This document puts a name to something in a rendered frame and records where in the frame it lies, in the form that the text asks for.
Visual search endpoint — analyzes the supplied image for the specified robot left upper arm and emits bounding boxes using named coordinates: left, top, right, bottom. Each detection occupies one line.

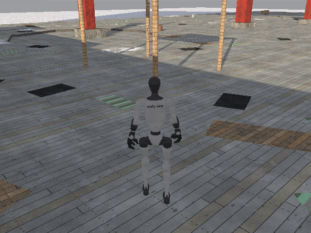
left=133, top=98, right=145, bottom=125

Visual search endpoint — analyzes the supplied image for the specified robot right thigh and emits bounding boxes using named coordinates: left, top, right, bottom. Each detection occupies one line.
left=162, top=136, right=172, bottom=172

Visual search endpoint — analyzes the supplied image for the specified robot left forearm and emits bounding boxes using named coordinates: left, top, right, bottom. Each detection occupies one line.
left=128, top=118, right=138, bottom=139

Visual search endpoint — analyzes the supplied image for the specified robot right forearm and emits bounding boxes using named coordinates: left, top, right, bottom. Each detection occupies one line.
left=173, top=117, right=181, bottom=135

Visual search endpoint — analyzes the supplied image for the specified robot right shin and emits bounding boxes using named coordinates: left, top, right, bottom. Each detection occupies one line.
left=163, top=163, right=171, bottom=197

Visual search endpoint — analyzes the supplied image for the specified robot right upper arm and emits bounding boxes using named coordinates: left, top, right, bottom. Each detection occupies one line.
left=165, top=98, right=178, bottom=124

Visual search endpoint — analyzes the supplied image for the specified right robot hand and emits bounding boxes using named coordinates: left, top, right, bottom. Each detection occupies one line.
left=171, top=133, right=182, bottom=143

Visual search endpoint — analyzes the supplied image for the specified left robot hand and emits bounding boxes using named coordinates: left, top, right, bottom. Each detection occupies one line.
left=127, top=138, right=138, bottom=150

